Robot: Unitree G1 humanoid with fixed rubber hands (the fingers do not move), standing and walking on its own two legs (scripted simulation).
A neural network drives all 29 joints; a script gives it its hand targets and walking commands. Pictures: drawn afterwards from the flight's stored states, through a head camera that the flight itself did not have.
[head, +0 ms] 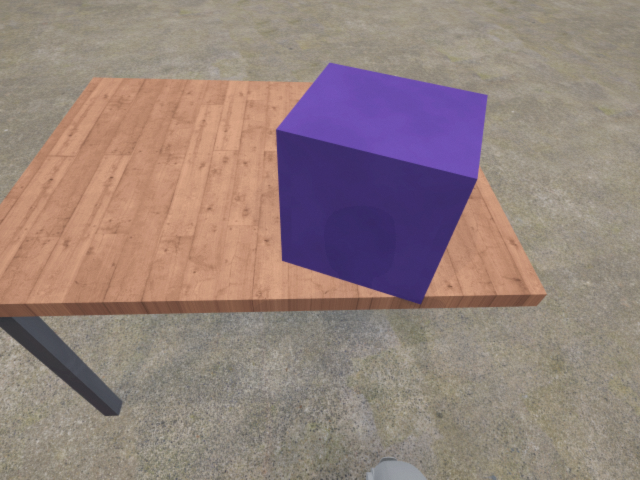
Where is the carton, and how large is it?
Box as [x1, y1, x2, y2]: [276, 63, 487, 303]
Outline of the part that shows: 329,63 276,129 282,260 420,303 477,178 487,95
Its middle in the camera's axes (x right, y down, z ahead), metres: +0.09 -0.09 +0.66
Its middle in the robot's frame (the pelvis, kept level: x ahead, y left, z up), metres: +0.57 -0.10 +0.04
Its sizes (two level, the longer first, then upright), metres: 0.264 0.223 0.283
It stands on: a table, 0.67 m high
